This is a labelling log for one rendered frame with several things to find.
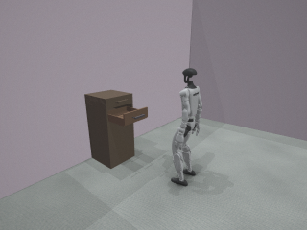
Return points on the left robot hand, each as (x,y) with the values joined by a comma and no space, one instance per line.
(180,139)

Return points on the right robot hand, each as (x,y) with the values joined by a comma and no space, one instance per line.
(198,126)

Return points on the robot right forearm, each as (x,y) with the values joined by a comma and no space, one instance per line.
(198,115)

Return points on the cabinet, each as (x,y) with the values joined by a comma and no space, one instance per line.
(111,144)

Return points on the right robot upper arm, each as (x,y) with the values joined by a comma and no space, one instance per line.
(199,99)

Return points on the robot right thigh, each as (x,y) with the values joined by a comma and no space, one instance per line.
(185,148)

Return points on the robot left foot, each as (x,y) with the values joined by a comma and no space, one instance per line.
(176,180)

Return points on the drawer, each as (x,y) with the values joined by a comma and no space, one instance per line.
(123,116)

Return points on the left robot upper arm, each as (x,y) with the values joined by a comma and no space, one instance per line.
(184,94)

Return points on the robot left forearm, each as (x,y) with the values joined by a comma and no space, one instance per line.
(184,122)

